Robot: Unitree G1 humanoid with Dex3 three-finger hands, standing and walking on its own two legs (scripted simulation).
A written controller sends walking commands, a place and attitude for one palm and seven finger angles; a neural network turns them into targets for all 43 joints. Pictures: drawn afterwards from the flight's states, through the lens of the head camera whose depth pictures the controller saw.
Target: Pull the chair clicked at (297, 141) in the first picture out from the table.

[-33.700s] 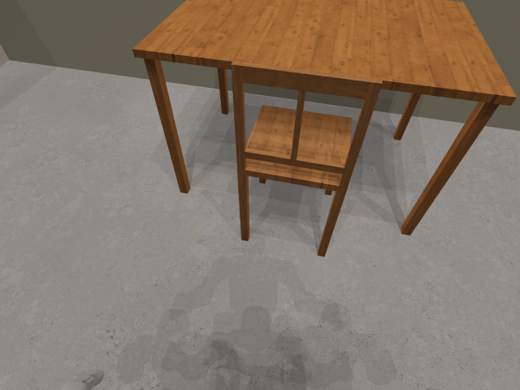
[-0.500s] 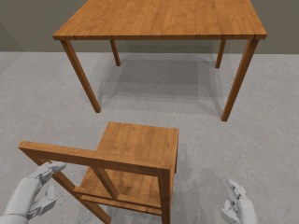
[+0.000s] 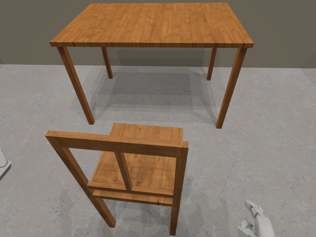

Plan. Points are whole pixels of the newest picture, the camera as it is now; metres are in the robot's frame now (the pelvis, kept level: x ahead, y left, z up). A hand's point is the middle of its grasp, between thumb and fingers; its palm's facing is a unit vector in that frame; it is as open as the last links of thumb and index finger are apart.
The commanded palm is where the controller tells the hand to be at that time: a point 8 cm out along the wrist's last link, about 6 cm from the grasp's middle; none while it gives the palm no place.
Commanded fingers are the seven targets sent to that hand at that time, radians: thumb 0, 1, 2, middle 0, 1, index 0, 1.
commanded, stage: step back with the hand held close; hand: left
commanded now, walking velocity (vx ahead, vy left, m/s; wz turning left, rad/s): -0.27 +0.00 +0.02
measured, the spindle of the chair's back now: (124, 171) +0.34 +0.14 -0.09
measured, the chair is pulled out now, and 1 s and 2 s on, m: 0.60 0.60 0.60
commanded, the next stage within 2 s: stop stepping back and stand still in 0.22 s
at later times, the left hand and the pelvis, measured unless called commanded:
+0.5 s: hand out of the picture +0.11 +0.30 +0.17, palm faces +0.45 -0.78 -0.43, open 7.5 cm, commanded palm +0.04 +0.33 +0.19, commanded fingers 0.00 0.90 0.90 -0.20 -0.30 -0.20 -0.30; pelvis -0.09 +0.03 +0.00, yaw +1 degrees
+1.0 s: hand out of the picture +0.04 +0.33 +0.18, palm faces +0.44 -0.80 -0.41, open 7.5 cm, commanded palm -0.04 +0.37 +0.19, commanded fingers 0.00 0.90 0.90 -0.20 -0.30 -0.20 -0.30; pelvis -0.16 +0.07 +0.02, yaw +3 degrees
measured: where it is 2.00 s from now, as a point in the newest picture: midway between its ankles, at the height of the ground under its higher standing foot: outside the picture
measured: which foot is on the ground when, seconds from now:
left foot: down 0.00-0.66, up 0.68-0.82, down 0.84-1.00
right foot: down 0.00-0.00, up 0.02-0.12, down 0.14-0.48, up 0.50-0.62, down 0.64-0.86, up 0.88-1.00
